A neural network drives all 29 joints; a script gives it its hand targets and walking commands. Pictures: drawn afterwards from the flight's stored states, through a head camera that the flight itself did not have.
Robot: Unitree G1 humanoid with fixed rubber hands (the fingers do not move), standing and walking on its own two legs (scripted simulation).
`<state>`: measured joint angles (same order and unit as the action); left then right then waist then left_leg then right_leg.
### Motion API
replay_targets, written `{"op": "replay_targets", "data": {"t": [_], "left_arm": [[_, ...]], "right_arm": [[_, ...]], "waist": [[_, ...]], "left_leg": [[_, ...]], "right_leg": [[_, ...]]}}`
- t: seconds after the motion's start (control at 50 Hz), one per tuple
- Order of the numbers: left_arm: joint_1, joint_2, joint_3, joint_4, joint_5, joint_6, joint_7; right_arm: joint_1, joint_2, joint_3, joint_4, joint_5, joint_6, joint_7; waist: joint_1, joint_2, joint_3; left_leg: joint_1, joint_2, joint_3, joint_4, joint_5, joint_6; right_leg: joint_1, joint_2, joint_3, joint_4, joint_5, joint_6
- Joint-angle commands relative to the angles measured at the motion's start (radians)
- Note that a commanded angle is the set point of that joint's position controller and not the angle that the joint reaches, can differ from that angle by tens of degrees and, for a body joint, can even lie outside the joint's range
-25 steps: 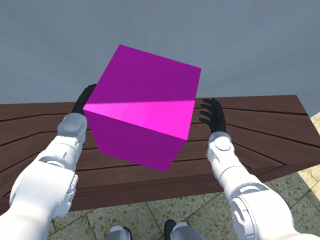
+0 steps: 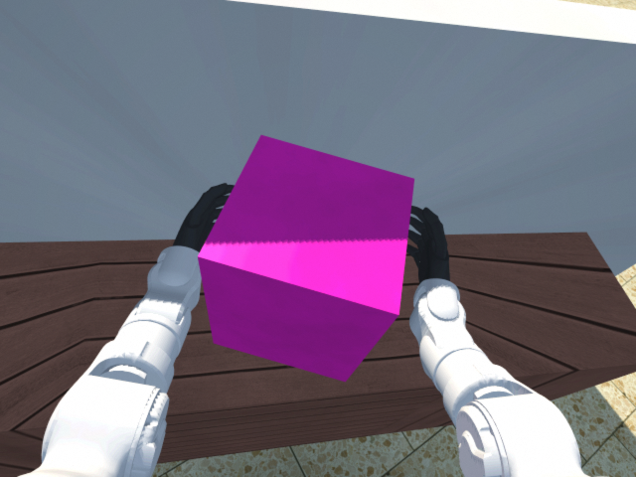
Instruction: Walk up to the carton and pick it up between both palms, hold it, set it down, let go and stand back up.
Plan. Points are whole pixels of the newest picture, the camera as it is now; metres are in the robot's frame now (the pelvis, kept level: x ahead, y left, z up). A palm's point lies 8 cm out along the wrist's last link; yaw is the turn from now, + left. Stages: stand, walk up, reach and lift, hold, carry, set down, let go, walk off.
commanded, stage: reach and lift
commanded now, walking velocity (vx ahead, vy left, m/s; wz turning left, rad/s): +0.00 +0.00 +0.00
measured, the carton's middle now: (306, 267) +0.41 -0.02 -0.01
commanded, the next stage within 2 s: none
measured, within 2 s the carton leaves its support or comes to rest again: neither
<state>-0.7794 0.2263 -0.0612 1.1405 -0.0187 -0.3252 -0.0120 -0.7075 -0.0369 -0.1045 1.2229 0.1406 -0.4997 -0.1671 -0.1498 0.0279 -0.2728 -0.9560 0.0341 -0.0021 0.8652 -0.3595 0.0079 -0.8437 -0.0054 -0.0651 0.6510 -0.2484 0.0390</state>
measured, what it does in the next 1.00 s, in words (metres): stands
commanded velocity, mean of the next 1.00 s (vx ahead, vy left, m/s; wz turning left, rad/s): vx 0.00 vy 0.00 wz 0.00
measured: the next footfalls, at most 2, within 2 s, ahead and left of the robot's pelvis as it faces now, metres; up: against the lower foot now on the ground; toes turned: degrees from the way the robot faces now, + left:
none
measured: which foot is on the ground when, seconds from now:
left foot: down 0.00-1.00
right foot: down 0.00-1.00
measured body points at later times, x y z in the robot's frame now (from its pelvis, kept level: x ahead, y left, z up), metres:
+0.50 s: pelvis -0.01 -0.05 +0.01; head +0.09 -0.03 +0.45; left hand +0.42 +0.12 +0.02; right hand +0.38 -0.19 +0.02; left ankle +0.01 +0.06 -0.70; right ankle +0.02 -0.18 -0.70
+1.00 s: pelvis -0.01 -0.04 +0.01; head +0.10 -0.02 +0.45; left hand +0.43 +0.12 +0.01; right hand +0.38 -0.19 +0.02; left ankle +0.01 +0.06 -0.70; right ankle +0.02 -0.18 -0.70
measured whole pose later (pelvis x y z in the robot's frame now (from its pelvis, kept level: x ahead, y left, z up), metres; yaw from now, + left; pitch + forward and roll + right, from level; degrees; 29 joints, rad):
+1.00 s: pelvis -0.01 -0.04 +0.01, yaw +2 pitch +21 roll -3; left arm -0.85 0.19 0.34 1.39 0.23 -0.51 -0.08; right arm -0.74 0.12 -0.53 1.28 -0.32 -0.68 -0.27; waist -0.11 0.03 -0.14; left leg -0.83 0.02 0.00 0.74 -0.29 0.01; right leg -0.77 -0.02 -0.07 0.65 -0.25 0.02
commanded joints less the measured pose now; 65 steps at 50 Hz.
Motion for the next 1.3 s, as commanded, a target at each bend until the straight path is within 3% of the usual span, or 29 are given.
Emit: {"op": "replay_targets", "data": {"t": [0.0, 0.02, 0.04, 0.08, 0.1, 0.12, 0.14, 0.18, 0.28, 0.3, 0.32, 0.38, 0.42, 0.54, 0.58, 0.6, 0.62, 0.74, 0.8, 0.84, 0.9, 0.94, 0.96, 1.02, 1.04, 1.08, 1.1, 1.24, 1.28], "left_arm": [[-0.468, -0.293, 0.054, 0.021, 0.136, -0.057, -0.028], [-0.491, -0.282, 0.094, 0.027, 0.157, -0.062, -0.025], [-0.550, -0.290, 0.144, 0.057, 0.190, -0.077, -0.033], [-0.553, -0.442, 0.111, 0.090, 0.199, -0.103, -0.064], [-0.619, -0.491, 0.135, 0.153, 0.223, -0.111, -0.087], [-0.610, -0.595, 0.133, 0.203, 0.257, -0.121, -0.109], [-0.633, -0.600, 0.146, 0.219, 0.276, -0.135, -0.121], [-0.639, -0.614, 0.182, 0.276, 0.297, -0.144, -0.135], [-0.673, -0.603, 0.195, 0.297, 0.305, -0.204, -0.146], [-0.691, -0.586, 0.213, 0.309, 0.302, -0.207, -0.149], [-0.656, -0.597, 0.221, 0.328, 0.316, -0.204, -0.152], [-0.670, -0.595, 0.232, 0.326, 0.323, -0.210, -0.155], [-0.649, -0.561, 0.249, 0.326, 0.334, -0.215, -0.160], [-0.646, -0.606, 0.256, 0.303, 0.352, -0.214, -0.163], [-0.637, -0.588, 0.274, 0.329, 0.356, -0.216, -0.163], [-0.627, -0.614, 0.240, 0.323, 0.344, -0.221, -0.165], [-0.633, -0.581, 0.260, 0.331, 0.360, -0.209, -0.163], [-0.624, -0.573, 0.264, 0.325, 0.359, -0.207, -0.149], [-0.612, -0.611, 0.254, 0.323, 0.352, -0.206, -0.147], [-0.603, -0.609, 0.235, 0.298, 0.340, -0.212, -0.146], [-0.591, -0.612, 0.240, 0.314, 0.360, -0.227, -0.139], [-0.596, -0.622, 0.234, 0.327, 0.350, -0.212, -0.148], [-0.608, -0.636, 0.231, 0.322, 0.354, -0.218, -0.144], [-0.621, -0.610, 0.212, 0.315, 0.338, -0.247, -0.137], [-0.623, -0.632, 0.198, 0.301, 0.333, -0.253, -0.130], [-0.646, -0.640, 0.193, 0.284, 0.343, -0.283, -0.121], [-0.642, -0.667, 0.158, 0.269, 0.328, -0.281, -0.122], [-0.671, -0.676, 0.160, 0.249, 0.347, -0.320, -0.120], [-0.640, -0.716, 0.122, 0.211, 0.354, -0.332, -0.106]], "right_arm": [[-0.353, 0.091, -0.189, 0.025, -0.188, -0.080, 0.009], [-0.355, 0.084, -0.240, 0.072, -0.219, -0.082, 0.011], [-0.418, 0.165, -0.247, 0.034, -0.276, -0.083, 0.026], [-0.414, 0.341, -0.237, 0.015, -0.328, -0.088, 0.046], [-0.485, 0.455, -0.231, -0.006, -0.391, -0.074, 0.070], [-0.472, 0.518, -0.269, 0.020, -0.448, -0.089, 0.091], [-0.490, 0.588, -0.263, 0.017, -0.506, -0.089, 0.099], [-0.486, 0.642, -0.276, 0.034, -0.576, -0.086, 0.090], [-0.450, 0.729, -0.278, 0.113, -0.644, -0.116, 0.092], [-0.423, 0.717, -0.315, 0.144, -0.660, -0.113, 0.085], [-0.431, 0.753, -0.280, 0.132, -0.662, -0.117, 0.082], [-0.398, 0.770, -0.288, 0.155, -0.669, -0.122, 0.072], [-0.386, 0.791, -0.278, 0.203, -0.657, -0.119, 0.072], [-0.363, 0.775, -0.296, 0.206, -0.665, -0.140, 0.054], [-0.350, 0.773, -0.271, 0.237, -0.657, -0.142, 0.059], [-0.363, 0.775, -0.272, 0.214, -0.653, -0.154, 0.058], [-0.399, 0.764, -0.261, 0.190, -0.650, -0.147, 0.058], [-0.379, 0.744, -0.287, 0.229, -0.650, -0.132, 0.065], [-0.373, 0.739, -0.281, 0.208, -0.647, -0.141, 0.069], [-0.356, 0.745, -0.268, 0.216, -0.648, -0.148, 0.062], [-0.361, 0.732, -0.264, 0.206, -0.628, -0.163, 0.073], [-0.359, 0.753, -0.278, 0.223, -0.642, -0.159, 0.064], [-0.365, 0.738, -0.275, 0.196, -0.632, -0.173, 0.062], [-0.369, 0.763, -0.204, 0.198, -0.622, -0.183, 0.063], [-0.382, 0.753, -0.236, 0.203, -0.624, -0.198, 0.063], [-0.387, 0.749, -0.214, 0.209, -0.634, -0.220, 0.069], [-0.356, 0.737, -0.221, 0.228, -0.628, -0.227, 0.062], [-0.377, 0.750, -0.185, 0.251, -0.652, -0.287, 0.048], [-0.366, 0.743, -0.160, 0.248, -0.651, -0.307, 0.053]], "waist": [[-0.054, 0.307, -0.413], [-0.076, 0.303, -0.373], [-0.031, 0.249, -0.390], [-0.051, 0.209, -0.409], [-0.027, 0.160, -0.377], [-0.044, 0.198, -0.316], [-0.031, 0.169, -0.335], [-0.021, 0.098, -0.340], [-0.004, 0.062, -0.371], [-0.024, 0.045, -0.344], [-0.005, 0.037, -0.314], [-0.023, 0.035, -0.313], [0.006, 0.041, -0.306], [-0.010, 0.062, -0.289], [0.015, 0.045, -0.275], [-0.004, 0.066, -0.305], [0.025, 0.039, -0.297], [-0.007, 0.049, -0.260], [0.006, 0.054, -0.283], [-0.013, 0.052, -0.296], [0.017, 0.086, -0.313], [-0.015, 0.060, -0.283], [0.006, 0.101, -0.329], [0.029, 0.049, -0.370], [0.009, 0.093, -0.382], [0.036, 0.085, -0.408], [0.000, 0.108, -0.419], [0.029, 0.077, -0.466], [0.032, 0.119, -0.507]], "left_leg": [[0.777, 0.036, -0.080, -0.183, 0.687, -0.175], [0.751, 0.029, -0.072, -0.180, 0.673, -0.174], [0.678, 0.017, -0.059, -0.189, 0.553, -0.160], [0.663, 0.001, -0.034, -0.197, 0.481, -0.134], [0.638, -0.003, -0.029, -0.217, 0.376, -0.116], [0.615, 0.003, -0.039, -0.241, 0.357, -0.120], [0.611, -0.012, -0.014, -0.242, 0.279, -0.112], [0.574, -0.035, 0.009, -0.227, 0.220, -0.081], [0.533, -0.030, 0.024, -0.197, 0.236, -0.062], [0.524, -0.040, 0.022, -0.203, 0.208, -0.056], [0.502, -0.041, 0.018, -0.202, 0.194, -0.052], [0.510, -0.041, 0.021, -0.192, 0.206, -0.039], [0.452, -0.044, 0.034, -0.193, 0.208, -0.032], [0.497, -0.043, 0.011, -0.196, 0.209, -0.050], [0.477, -0.036, 0.015, -0.194, 0.237, -0.041], [0.504, -0.030, 0.010, -0.196, 0.277, -0.057], [0.506, -0.029, 0.006, -0.198, 0.214, -0.044], [0.533, -0.027, 0.008, -0.216, 0.196, -0.050], [0.536, -0.027, 0.006, -0.229, 0.181, -0.056], [0.546, -0.017, 0.005, -0.213, 0.225, -0.055], [0.570, -0.012, -0.002, -0.211, 0.303, -0.072], [0.559, -0.015, 0.000, -0.214, 0.303, -0.070], [0.564, -0.018, 0.012, -0.209, 0.308, -0.076], [0.574, -0.015, 0.011, -0.202, 0.352, -0.069], [0.561, -0.022, 0.011, -0.195, 0.326, -0.080], [0.591, -0.011, 0.016, -0.196, 0.381, -0.079], [0.636, -0.012, 0.010, -0.210, 0.409, -0.089], [0.644, -0.008, 0.018, -0.195, 0.470, -0.079], [0.676, -0.002, 0.003, -0.193, 0.536, -0.098]], "right_leg": [[0.143, 0.061, -0.078, -0.051, 0.182, -0.025], [0.169, 0.067, -0.080, -0.073, 0.175, -0.036], [0.181, 0.058, -0.059, -0.077, 0.146, -0.049], [0.247, 0.056, -0.060, -0.094, 0.187, -0.050], [0.238, 0.038, -0.044, -0.105, 0.124, -0.052], [0.261, 0.039, -0.060, -0.090, 0.139, -0.055], [0.265, 0.030, -0.056, -0.127, 0.101, -0.060], [0.302, 0.019, -0.041, -0.132, 0.117, -0.055], [0.323, 0.022, -0.028, -0.104, 0.156, -0.059], [0.330, 0.019, -0.032, -0.124, 0.145, -0.059], [0.326, 0.019, -0.020, -0.108, 0.129, -0.055], [0.326, 0.018, -0.010, -0.121, 0.156, -0.050], [0.378, 0.011, 0.002, -0.099, 0.177, -0.050], [0.325, 0.024, -0.015, -0.119, 0.145, -0.059], [0.344, 0.024, -0.012, -0.122, 0.167, -0.060], [0.345, 0.029, -0.023, -0.114, 0.205, -0.066], [0.310, 0.027, -0.017, -0.120, 0.136, -0.060], [0.291, 0.029, -0.038, -0.140, 0.106, -0.067], [0.292, 0.030, -0.043, -0.141, 0.085, -0.074], [0.284, 0.036, -0.051, -0.141, 0.116, -0.068], [0.306, 0.043, -0.049, -0.133, 0.157, -0.073], [0.279, 0.046, -0.060, -0.159, 0.151, -0.071], [0.291, 0.041, -0.053, -0.158, 0.160, -0.076], [0.297, 0.042, -0.044, -0.146, 0.194, -0.064], [0.248, 0.040, -0.048, -0.151, 0.163, -0.078], [0.281, 0.043, -0.045, -0.139, 0.192, -0.078], [0.265, 0.047, -0.057, -0.166, 0.213, -0.080], [0.288, 0.057, -0.052, -0.165, 0.268, -0.077], [0.275, 0.064, -0.056, -0.162, 0.305, -0.084]]}}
